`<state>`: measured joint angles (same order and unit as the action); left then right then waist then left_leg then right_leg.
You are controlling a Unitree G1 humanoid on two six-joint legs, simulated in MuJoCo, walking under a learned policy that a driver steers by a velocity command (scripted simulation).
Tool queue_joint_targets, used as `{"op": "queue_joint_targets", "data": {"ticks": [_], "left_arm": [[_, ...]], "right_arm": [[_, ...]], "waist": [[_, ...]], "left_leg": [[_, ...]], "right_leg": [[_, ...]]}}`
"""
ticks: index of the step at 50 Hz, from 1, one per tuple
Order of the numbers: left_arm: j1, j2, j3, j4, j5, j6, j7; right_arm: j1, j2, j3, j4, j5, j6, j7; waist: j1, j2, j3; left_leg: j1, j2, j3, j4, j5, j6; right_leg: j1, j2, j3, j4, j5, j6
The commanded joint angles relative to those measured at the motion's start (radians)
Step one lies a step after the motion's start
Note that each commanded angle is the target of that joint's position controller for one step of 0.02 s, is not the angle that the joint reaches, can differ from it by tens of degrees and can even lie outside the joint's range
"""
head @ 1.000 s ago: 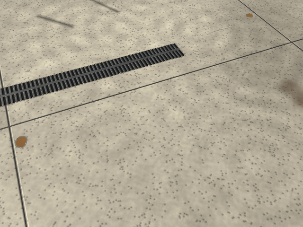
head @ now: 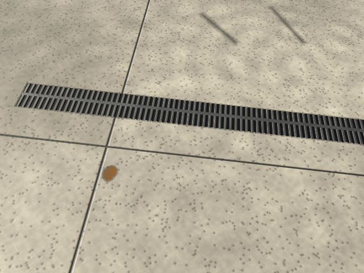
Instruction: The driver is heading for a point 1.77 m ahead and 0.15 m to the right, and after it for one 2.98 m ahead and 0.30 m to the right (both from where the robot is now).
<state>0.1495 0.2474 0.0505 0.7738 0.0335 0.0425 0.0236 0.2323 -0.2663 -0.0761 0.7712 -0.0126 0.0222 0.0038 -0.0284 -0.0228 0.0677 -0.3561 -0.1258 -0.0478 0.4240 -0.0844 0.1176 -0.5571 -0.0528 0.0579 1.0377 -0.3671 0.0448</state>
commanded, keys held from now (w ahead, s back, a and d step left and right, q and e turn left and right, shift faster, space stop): no key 1.00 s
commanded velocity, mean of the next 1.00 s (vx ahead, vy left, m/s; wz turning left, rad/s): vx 0.01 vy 0.00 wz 0.14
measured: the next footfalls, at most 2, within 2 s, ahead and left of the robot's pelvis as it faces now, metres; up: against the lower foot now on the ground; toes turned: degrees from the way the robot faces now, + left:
right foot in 0.26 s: +0.06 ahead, -0.14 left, +0.00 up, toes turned +7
left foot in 0.54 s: +0.01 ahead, +0.07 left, +0.00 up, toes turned +2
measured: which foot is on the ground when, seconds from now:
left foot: down 0.00-0.26, up 0.28-0.52, down 0.54-1.00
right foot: up 0.00-0.24, down 0.26-1.00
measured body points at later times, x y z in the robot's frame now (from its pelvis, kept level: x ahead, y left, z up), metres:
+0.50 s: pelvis +0.02 -0.05 +0.01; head +0.03 -0.07 +0.46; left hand +0.10 +0.21 -0.11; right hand +0.14 -0.30 -0.13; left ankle -0.02 +0.07 -0.72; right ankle +0.02 -0.14 -0.74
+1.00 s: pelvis -0.01 -0.04 +0.01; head -0.01 -0.04 +0.46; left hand +0.00 +0.22 -0.14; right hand +0.05 -0.28 -0.14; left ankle -0.03 +0.07 -0.74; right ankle +0.02 -0.15 -0.74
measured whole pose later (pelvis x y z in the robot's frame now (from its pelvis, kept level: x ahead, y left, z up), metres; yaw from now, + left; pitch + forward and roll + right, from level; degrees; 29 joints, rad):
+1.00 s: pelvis -0.01 -0.04 +0.01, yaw +6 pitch -2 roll +0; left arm 0.24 0.23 0.02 1.06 0.01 0.01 0.02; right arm 0.23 -0.21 0.00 1.08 -0.01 0.01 -0.03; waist 0.01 0.00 0.04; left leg -0.12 -0.04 -0.06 0.37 -0.21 0.02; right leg -0.16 0.02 0.01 0.37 -0.18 -0.02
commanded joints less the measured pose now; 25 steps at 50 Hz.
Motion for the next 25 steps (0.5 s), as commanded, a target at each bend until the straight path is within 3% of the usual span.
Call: {"op": "queue_joint_targets", "data": {"ticks": [1,9,12,13,14,15,16,17,18,20,23,25], "left_arm": [[0.052,0.087,0.023,-0.045,-0.004,0.005,0.005],[0.071,0.079,0.011,-0.048,-0.028,-0.013,0.012],[0.171,0.064,0.004,-0.021,-0.028,-0.029,0.019],[0.155,0.101,0.008,-0.028,-0.015,-0.038,0.024],[0.106,0.17,0.015,-0.061,0.002,-0.044,0.026],[0.045,0.168,0.012,-0.065,0.003,-0.047,0.016],[0.03,0.124,0.001,-0.061,-0.003,-0.055,0.011],[0.002,0.097,-0.007,-0.056,-0.011,-0.061,0.009],[-0.008,0.098,-0.008,-0.054,-0.013,-0.063,0.01],[0.018,0.099,-0.01,-0.038,-0.017,-0.065,0.012],[0.09,0.109,-0.008,0.002,-0.018,-0.06,0.007],[0.097,0.123,-0.002,0.021,-0.02,-0.052,0.008]], "right_arm": [[0.017,-0.152,-0.039,-0.066,-0.003,-0.001,-0.005],[0.015,-0.13,-0.027,-0.056,-0.022,0.008,0.001],[0.002,-0.121,-0.018,-0.044,-0.002,0.016,-0.007],[0.02,-0.088,-0.008,-0.044,0.004,0.013,-0.012],[0.055,-0.029,0.01,-0.052,0.017,0.006,-0.012],[-0.001,-0.091,-0.007,-0.053,0.0,0.004,-0.017],[-0.002,-0.099,-0.011,-0.045,-0.011,0.004,-0.013],[0.018,-0.088,-0.01,-0.025,-0.005,0.006,-0.007],[0.034,-0.085,-0.009,-0.01,-0.003,0.008,-0.006],[0.047,-0.068,0.0,0.012,-0.006,0.013,-0.005],[-0.013,-0.036,0.02,0.018,0.009,0.015,-0.016],[-0.004,-0.037,0.025,0.04,0.018,0.015,-0.025]], "waist": [[0.008,0.126,-0.138],[-0.005,0.149,-0.126],[0.046,0.122,-0.113],[0.028,0.044,-0.097],[-0.003,-0.138,-0.12],[0.012,-0.15,-0.04],[-0.005,-0.099,-0.034],[-0.023,-0.087,-0.038],[-0.027,-0.103,-0.048],[-0.014,-0.124,-0.075],[0.038,-0.129,-0.107],[0.032,-0.13,-0.116]], "left_leg": [[0.128,0.258,-0.336,-0.182,-0.166,0.106],[0.106,0.265,-0.381,-0.152,-0.121,0.098],[0.049,0.234,-0.381,-0.097,-0.096,0.039],[-0.007,0.184,-0.341,-0.041,-0.184,-0.015],[-0.085,0.064,-0.197,0.124,-0.317,-0.072],[-0.061,-0.014,-0.075,0.243,-0.409,-0.089],[0.007,0.028,-0.091,0.339,-0.385,-0.098],[0.024,0.032,-0.086,0.372,-0.344,-0.105],[0.029,0.032,-0.075,0.391,-0.32,-0.114],[0.019,0.044,-0.045,0.352,-0.331,-0.133],[0.058,0.07,0.009,0.172,-0.331,-0.144],[0.129,0.075,0.027,0.01,-0.22,-0.138]], "right_leg": [[0.0,0.018,-0.001,-0.056,0.017,0.008],[0.196,0.071,-0.037,-0.312,-0.063,-0.047],[0.386,0.087,-0.056,-0.648,0.078,-0.093],[0.434,-0.001,0.045,-0.755,0.083,-0.115],[0.466,-0.226,0.311,-0.851,0.05,-0.187],[0.279,-0.319,0.38,-0.859,0.212,-0.268],[0.245,-0.284,0.317,-0.836,0.311,-0.284],[0.256,-0.226,0.236,-0.815,0.369,-0.259],[0.291,-0.174,0.169,-0.79,0.439,-0.232],[0.4,-0.132,0.103,-0.724,0.65,-0.219],[0.512,-0.132,0.099,-0.652,0.8,-0.219],[0.529,-0.122,0.108,-0.622,0.812,-0.198]]}}
Keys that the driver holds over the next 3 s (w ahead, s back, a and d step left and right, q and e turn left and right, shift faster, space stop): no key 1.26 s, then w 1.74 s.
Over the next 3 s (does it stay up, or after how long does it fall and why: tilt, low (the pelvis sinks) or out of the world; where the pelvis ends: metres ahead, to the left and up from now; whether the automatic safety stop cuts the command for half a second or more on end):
stays up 0.82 0.03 0.00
